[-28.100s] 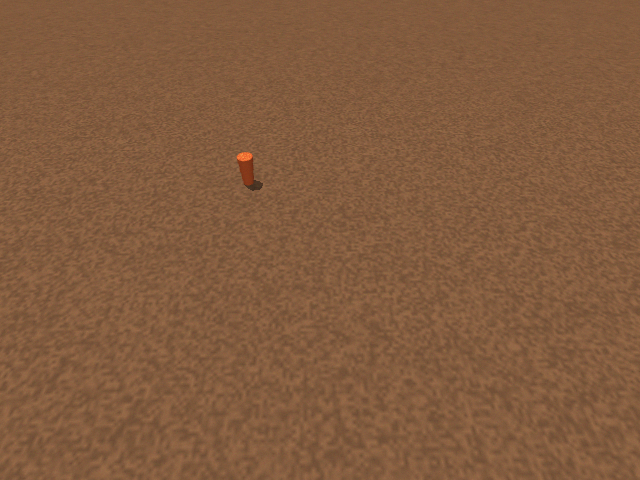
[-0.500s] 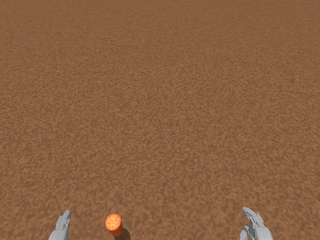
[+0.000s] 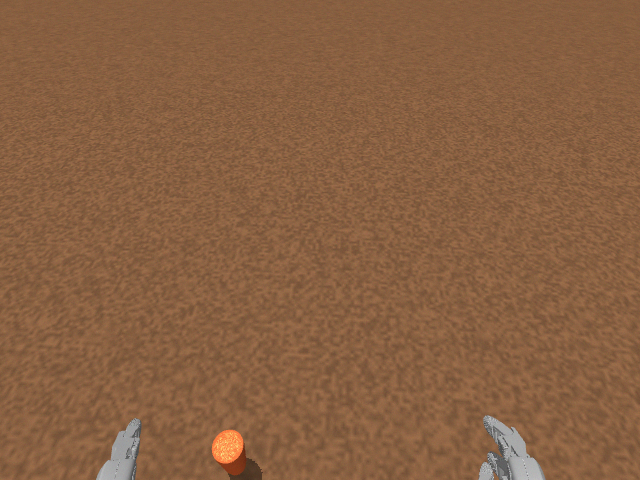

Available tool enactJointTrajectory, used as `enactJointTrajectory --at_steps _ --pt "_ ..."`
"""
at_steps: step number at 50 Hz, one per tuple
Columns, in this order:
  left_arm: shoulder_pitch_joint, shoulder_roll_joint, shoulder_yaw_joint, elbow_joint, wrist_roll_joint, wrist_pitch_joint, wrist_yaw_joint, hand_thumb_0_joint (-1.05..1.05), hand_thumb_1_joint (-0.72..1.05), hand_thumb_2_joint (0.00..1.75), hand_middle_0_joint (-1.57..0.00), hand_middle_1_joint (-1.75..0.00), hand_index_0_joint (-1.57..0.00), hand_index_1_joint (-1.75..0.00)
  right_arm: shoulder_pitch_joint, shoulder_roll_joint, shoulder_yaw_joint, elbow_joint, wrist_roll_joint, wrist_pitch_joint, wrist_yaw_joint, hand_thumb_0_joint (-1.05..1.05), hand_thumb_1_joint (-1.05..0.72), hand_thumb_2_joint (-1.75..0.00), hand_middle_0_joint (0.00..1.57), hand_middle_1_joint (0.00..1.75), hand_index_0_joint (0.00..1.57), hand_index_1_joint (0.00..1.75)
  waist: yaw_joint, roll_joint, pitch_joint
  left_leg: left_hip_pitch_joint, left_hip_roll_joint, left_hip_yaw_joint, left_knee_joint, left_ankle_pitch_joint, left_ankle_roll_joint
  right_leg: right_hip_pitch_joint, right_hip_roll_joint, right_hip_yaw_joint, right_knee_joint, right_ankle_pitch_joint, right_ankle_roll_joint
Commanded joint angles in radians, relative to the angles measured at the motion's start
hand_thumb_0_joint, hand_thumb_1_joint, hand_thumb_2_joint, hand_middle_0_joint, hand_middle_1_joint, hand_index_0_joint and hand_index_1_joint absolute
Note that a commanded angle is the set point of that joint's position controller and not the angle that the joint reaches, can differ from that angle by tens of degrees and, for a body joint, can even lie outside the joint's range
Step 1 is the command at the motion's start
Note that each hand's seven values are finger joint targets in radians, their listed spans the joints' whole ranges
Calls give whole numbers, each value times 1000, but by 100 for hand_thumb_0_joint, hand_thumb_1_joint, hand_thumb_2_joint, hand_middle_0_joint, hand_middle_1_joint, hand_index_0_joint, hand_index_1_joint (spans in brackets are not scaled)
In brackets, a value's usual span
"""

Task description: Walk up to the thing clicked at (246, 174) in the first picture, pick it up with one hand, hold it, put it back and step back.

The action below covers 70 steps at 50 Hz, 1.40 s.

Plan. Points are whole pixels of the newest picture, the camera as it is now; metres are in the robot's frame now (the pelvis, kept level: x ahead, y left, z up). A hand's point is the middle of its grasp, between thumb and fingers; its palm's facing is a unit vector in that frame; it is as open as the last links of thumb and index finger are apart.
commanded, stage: stand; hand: left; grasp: from the side
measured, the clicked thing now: (232, 455) +0.37 +0.22 -0.65
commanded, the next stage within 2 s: none
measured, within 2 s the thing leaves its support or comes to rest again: neither
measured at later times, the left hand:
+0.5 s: hand out of the picture +0.15 +0.20 -0.10, palm faces -0.04 -0.94 -0.33, open 9.1 cm
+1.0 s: hand out of the picture +0.03 +0.25 -0.11, palm faces -0.02 -0.94 -0.35, open 7.4 cm
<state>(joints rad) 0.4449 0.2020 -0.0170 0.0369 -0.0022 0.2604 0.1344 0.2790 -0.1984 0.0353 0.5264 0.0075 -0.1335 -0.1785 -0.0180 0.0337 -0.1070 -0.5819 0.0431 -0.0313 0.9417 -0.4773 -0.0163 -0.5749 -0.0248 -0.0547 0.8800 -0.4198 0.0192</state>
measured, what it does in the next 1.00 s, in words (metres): rises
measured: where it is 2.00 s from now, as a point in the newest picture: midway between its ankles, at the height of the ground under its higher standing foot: outside the picture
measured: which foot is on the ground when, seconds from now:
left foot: down 0.00-1.00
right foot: down 0.00-1.00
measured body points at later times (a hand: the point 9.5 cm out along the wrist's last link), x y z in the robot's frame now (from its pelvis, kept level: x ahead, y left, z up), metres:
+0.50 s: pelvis -0.01 +0.00 +0.01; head +0.01 +0.00 +0.46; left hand +0.15 +0.25 -0.07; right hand +0.14 -0.26 -0.09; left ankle +0.00 +0.12 -0.69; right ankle +0.02 -0.13 -0.69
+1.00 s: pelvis -0.01 +0.00 +0.05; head -0.01 +0.00 +0.50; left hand +0.03 +0.30 -0.08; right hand +0.05 -0.28 -0.09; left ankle +0.00 +0.13 -0.69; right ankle +0.02 -0.14 -0.69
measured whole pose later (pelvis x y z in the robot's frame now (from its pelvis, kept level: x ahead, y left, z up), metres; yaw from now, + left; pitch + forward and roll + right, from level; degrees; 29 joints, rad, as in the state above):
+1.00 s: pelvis -0.01 +0.00 +0.05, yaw +0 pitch -4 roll +0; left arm 0.19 0.32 0.00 1.09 0.03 -0.01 0.01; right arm 0.19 -0.30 -0.01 1.07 -0.03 0.00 0.00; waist 0.01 0.01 0.06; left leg -0.15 0.00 0.00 0.43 -0.22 0.00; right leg -0.17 -0.06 -0.04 0.44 -0.20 0.03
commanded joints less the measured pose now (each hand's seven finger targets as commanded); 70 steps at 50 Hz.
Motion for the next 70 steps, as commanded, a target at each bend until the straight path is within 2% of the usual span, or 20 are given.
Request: enactJointTrajectory --at_steps 1,2,3,5,10,12,16,17,18,19,20,22,25,30,40,44,56,61,66,70 --pt "-38 97 59 -185 3 -48 14 0 -56 5 -5 -6 -5 -6 -75 -115 -50 -156 -2 -61 -16 0 -90 -90 20 30 20 30 4 4 -77 40 -32 23 -174 212 16 81 41 -21 -133 158 -25" --pt "-22 88 58 -175 4 -49 13 0 -56 5 -5 -6 -5 -6 -69 -115 -53 -157 -4 -60 -15 0 -90 -90 20 30 20 30 1 -1 -80 41 -32 23 -170 221 16 83 42 -20 -131 166 -26" --pt "-47 107 68 -217 3 -54 15 0 -48 13 -13 -14 -13 -14 -68 -114 -52 -157 -2 -60 -15 0 -90 -90 20 30 20 30 6 13 -92 48 -31 23 -170 230 14 89 41 -20 -126 175 -27" --pt "-21 80 47 -171 4 -49 11 0 -32 29 -20 -30 -20 -30 -71 -115 -51 -158 -2 -60 -13 0 -90 -90 20 30 20 30 1 15 -70 43 -29 22 -176 220 12 67 45 -24 -123 162 -27" --pt "-55 126 78 -232 3 -56 14 0 8 69 -20 -30 -20 -30 -65 -113 -51 -158 -2 -58 -14 0 -90 -90 20 30 20 30 8 6 -89 40 -36 28 -164 213 18 87 37 -15 -139 164 -24" --pt "-23 84 47 -174 2 -50 9 0 24 85 -20 -30 -20 -30 -72 -114 -49 -159 -3 -59 -14 0 -90 -90 20 30 20 30 -9 -23 -71 35 -36 30 -162 203 22 74 38 -13 -146 158 -22" --pt "-30 106 66 -209 6 -53 11 0 56 90 -20 -30 -20 -30 -66 -116 -52 -157 -3 -61 -16 0 -90 -90 20 30 20 30 1 -2 -94 45 -33 28 -168 201 19 80 39 -14 -137 154 -25" --pt "-14 89 53 -182 3 -52 10 0 64 90 -20 -30 -20 -30 -73 -117 -52 -158 -2 -61 -14 0 -90 -90 20 30 20 30 -2 -12 -84 37 -34 26 -167 203 20 79 38 -16 -135 154 -25" --pt "-189 234 105 169 95 -166 -38 0 72 90 -20 -30 -20 -30 -123 -271 -101 48 -117 16 45 0 -90 -90 20 30 20 30 31 -76 69 70 9 -44 -209 325 47 163 -39 79 -146 208 -85" --pt "-151 243 112 244 106 -211 -64 0 80 90 -20 -30 -20 -30 -102 -262 -110 92 -124 46 80 0 -90 -90 20 30 20 30 36 -110 2 115 8 -7 -176 323 70 187 -62 104 -172 245 -104" --pt "-147 255 103 276 97 -242 -82 0 88 90 -20 -30 -20 -30 -98 -268 -117 94 -115 61 96 0 -90 -90 20 30 20 30 24 -82 -7 129 3 -25 -180 314 83 183 -68 130 -180 271 -114" --pt "-180 261 93 360 72 -274 -99 0 90 90 -20 -30 -20 -30 -89 -246 -112 124 -80 66 127 0 -90 -90 20 30 20 30 21 -51 -30 181 -6 -21 -218 281 78 214 -83 143 -192 249 -114" --pt "-222 261 86 479 53 -288 -108 0 90 90 -20 -30 -20 -30 -114 -241 -119 164 -59 74 155 0 -90 -90 20 30 20 30 32 -49 -2 203 -4 -34 -275 229 74 213 -80 123 -245 197 -89" --pt "-252 268 83 653 46 -301 -103 0 90 90 -20 -30 -20 -30 -125 -258 -117 252 -61 83 161 0 -90 -90 20 30 20 30 37 -8 36 240 25 -63 -377 297 70 292 -69 93 -275 273 -65" --pt "-276 301 68 896 32 -295 -102 0 90 90 -20 -30 -20 -30 -111 -293 -100 410 -45 106 158 0 -90 -90 20 30 20 30 28 -14 122 341 43 -75 -559 261 47 384 -87 110 -465 232 -48" --pt "-287 308 62 959 31 -295 -102 0 90 90 -20 -30 -20 -30 -118 -301 -94 454 -39 108 157 0 -90 -90 20 30 20 30 27 -20 115 384 48 -71 -590 320 44 422 -94 106 -501 279 -40" --pt "-307 319 57 1064 27 -286 -108 0 90 90 -20 -30 -20 -30 -138 -311 -86 530 -34 114 159 0 -90 -90 20 30 20 30 31 -26 166 391 55 -73 -684 211 32 427 -95 110 -574 200 -25" --pt "-327 323 56 1073 28 -290 -108 0 90 90 -20 -30 -20 -30 -157 -310 -87 539 -32 113 163 0 -90 -90 20 30 20 30 31 -48 154 418 55 -64 -670 250 31 414 -99 118 -596 186 -25" --pt "-351 329 61 1077 23 -295 -108 0 90 90 -20 -30 -20 -30 -149 -308 -80 552 -32 112 162 0 -90 -90 20 30 20 30 25 -35 123 427 65 -54 -667 309 33 456 -114 128 -594 274 -29" --pt "-357 328 60 1087 23 -294 -109 0 90 90 -20 -30 -20 -30 -164 -315 -78 556 -30 111 162 0 -90 -90 20 30 20 30 27 -40 124 444 69 -54 -673 332 30 454 -108 120 -594 287 -28"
